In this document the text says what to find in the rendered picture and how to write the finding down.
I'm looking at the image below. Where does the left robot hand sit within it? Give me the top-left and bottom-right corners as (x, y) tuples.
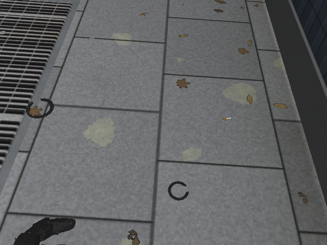
(14, 217), (76, 245)

